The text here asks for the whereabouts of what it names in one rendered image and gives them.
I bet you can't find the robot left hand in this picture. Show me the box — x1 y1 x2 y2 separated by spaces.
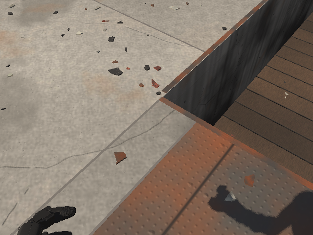
17 206 76 235

